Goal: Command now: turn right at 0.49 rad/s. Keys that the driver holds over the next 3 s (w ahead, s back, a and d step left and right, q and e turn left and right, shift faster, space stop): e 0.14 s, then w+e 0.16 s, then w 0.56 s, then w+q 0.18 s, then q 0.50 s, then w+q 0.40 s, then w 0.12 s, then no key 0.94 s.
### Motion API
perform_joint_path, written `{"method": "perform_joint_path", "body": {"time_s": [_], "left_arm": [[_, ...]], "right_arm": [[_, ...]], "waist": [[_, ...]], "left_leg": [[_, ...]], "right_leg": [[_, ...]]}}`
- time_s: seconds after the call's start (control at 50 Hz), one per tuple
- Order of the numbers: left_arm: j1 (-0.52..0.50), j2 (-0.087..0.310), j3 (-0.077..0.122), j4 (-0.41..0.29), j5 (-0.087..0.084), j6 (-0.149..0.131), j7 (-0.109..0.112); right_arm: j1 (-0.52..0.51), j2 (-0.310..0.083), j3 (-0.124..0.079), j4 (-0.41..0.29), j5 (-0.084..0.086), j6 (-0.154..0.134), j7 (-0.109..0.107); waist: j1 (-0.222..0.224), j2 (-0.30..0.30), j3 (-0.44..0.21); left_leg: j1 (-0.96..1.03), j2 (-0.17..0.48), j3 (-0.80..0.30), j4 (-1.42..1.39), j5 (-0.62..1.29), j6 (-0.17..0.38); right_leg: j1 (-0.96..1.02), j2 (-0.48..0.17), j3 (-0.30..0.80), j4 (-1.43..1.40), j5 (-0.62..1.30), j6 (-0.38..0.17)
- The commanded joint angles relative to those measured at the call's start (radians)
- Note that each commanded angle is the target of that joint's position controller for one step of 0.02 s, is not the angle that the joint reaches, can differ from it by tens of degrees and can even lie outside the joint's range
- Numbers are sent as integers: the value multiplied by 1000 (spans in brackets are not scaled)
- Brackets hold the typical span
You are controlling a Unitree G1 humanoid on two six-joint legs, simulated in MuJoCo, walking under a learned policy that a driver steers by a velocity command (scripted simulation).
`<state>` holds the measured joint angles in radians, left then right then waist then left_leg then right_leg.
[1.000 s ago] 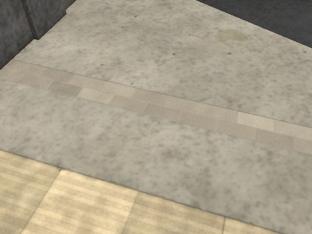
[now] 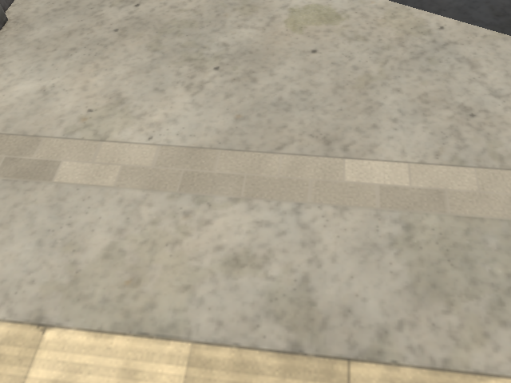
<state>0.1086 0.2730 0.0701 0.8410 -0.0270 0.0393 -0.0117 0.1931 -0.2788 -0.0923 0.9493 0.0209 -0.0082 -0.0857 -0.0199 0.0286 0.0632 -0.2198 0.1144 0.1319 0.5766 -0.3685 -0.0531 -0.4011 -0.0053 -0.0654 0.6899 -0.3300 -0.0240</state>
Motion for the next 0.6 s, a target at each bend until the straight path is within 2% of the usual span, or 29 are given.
{"method": "perform_joint_path", "body": {"time_s": [0.02, 0.04, 0.06, 0.08, 0.1, 0.12, 0.14, 0.18, 0.22, 0.24, 0.3, 0.38, 0.44, 0.48, 0.52, 0.54, 0.56, 0.58, 0.6], "left_arm": [[112, 120, 50, -35, 1, 0, -1], [150, 271, 79, -57, 19, -5, 17], [209, 245, 57, -59, 55, -32, 2], [145, 224, 52, -77, 51, -57, -2], [83, 198, 47, -87, 28, -70, 5], [38, 173, 40, -98, 13, -70, 13], [17, 163, 36, -104, 7, -65, 19], [55, 150, 34, -100, 6, -63, 29], [89, 150, 35, -98, -2, -68, 38], [98, 155, 36, -98, -2, -72, 41], [117, 177, 44, -99, 5, -80, 45], [149, 169, 39, -91, 8, -87, 38], [176, 168, 33, -82, 10, -89, 28], [177, 166, 28, -82, 9, -89, 21], [170, 144, 17, -86, 8, -85, 18], [162, 115, 7, -91, 11, -86, 17], [134, 63, -10, -105, 16, -91, 16], [155, 10, -25, -131, 7, -108, 15], [116, 92, -9, -159, -9, -125, 19]], "right_arm": [[43, -134, -29, -35, -5, -2, 19], [1, -42, 4, -98, -61, -7, 30], [-54, -55, 3, -128, -34, -18, 36], [-87, -91, -5, -138, -5, -19, 34], [-94, -105, -9, -135, -4, -18, 28], [-94, -118, -15, -121, -17, -12, 16], [-88, -131, -20, -124, -25, -8, 9], [-62, -108, -19, -124, -22, -15, 22], [-117, -90, -14, -144, -15, -28, 34], [-147, -88, -13, -157, -15, -37, 40], [-199, -82, -9, -176, -15, -64, 57], [-207, -73, 0, -178, -9, -94, 81], [-216, -76, 7, -189, -2, -114, 94], [-198, -83, 9, -191, 3, -126, 98], [-123, -85, 7, -170, 0, -133, 96], [-52, -99, 1, -151, -2, -135, 92], [73, -135, -8, -125, -9, -135, 85], [163, -226, -27, -106, -21, -129, 80], [214, -235, -38, -89, -22, -128, 92]], "waist": [[56, -55, -154], [42, -367, -165], [91, -258, -305], [71, -159, -224], [46, -108, -164], [32, -61, -145], [16, -71, -145], [10, -97, -181], [34, -125, -140], [43, -137, -115], [60, -143, -88], [82, -152, -84], [92, -154, -69], [77, -152, -63], [30, -140, -74], [-4, -133, -91], [-57, -70, -124], [-47, 153, -147], [-69, 214, -83]], "left_leg": [[-94, 86, 6, 201, 386, 56], [-419, -68, 22, 544, -299, -42], [-436, -115, -194, 714, -388, -27], [-479, -95, -220, 762, -317, -9], [-495, -73, -223, 726, -218, 5], [-481, -54, -228, 679, -139, 7], [-430, -51, -232, 630, -90, 7], [-380, -69, -218, 532, 6, 10], [-406, -81, -217, 378, 54, 10], [-411, -87, -221, 303, 69, 8], [-377, -101, -226, 136, 114, 3], [-286, -100, -190, 32, 155, 10], [-225, -105, -168, -29, 149, 38], [-160, -110, -152, -88, 158, 65], [-17, -120, -133, -162, 179, 87], [87, -89, -154, -173, 170, 102], [238, 13, -263, -194, 111, 143], [406, 172, -556, -298, -59, 249], [402, 305, -815, -376, -218, 348]], "right_leg": [[322, 23, 52, -241, 358, -72], [478, -292, 518, -275, 849, -239], [449, -403, 685, -332, 788, -395], [409, -368, 603, -342, 710, -376], [363, -303, 509, -339, 623, -310], [331, -261, 456, -339, 565, -257], [285, -229, 420, -346, 551, -235], [287, -177, 408, -400, 282, -229], [300, -168, 458, -474, -32, -233], [305, -171, 484, -500, -97, -234], [303, -170, 503, -516, -105, -227], [260, -167, 483, -507, -93, -220], [237, -173, 502, -494, -115, -217], [216, -169, 511, -470, -127, -208], [159, -130, 499, -414, -127, -182], [104, -101, 478, -356, -112, -159], [-15, -47, 405, -188, -99, -118], [-233, 85, 226, 90, -145, -59], [-436, 75, 192, 292, -269, -42]]}}
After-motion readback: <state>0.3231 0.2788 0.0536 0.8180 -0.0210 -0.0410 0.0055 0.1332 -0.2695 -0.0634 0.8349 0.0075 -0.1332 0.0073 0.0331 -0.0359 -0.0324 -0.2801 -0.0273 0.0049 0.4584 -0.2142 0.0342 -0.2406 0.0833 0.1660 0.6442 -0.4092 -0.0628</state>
